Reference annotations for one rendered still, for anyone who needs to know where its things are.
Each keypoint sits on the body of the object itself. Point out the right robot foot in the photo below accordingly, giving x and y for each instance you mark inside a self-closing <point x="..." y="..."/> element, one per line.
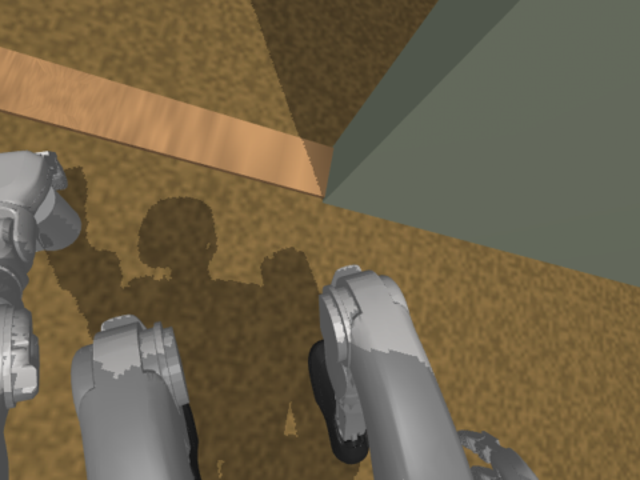
<point x="349" y="452"/>

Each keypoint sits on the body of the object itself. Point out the can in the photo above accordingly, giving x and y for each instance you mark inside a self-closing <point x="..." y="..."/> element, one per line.
<point x="56" y="218"/>

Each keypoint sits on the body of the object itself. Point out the right robot hand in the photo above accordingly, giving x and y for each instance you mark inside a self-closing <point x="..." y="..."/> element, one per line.
<point x="506" y="463"/>

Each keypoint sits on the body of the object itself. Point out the left robot hand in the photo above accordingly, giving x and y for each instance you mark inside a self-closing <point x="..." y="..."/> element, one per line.
<point x="25" y="180"/>

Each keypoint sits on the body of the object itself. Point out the left robot foot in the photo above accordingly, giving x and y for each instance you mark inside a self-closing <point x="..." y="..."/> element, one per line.
<point x="193" y="439"/>

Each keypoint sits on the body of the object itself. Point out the left robot arm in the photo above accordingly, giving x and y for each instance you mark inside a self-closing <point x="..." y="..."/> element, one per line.
<point x="19" y="347"/>

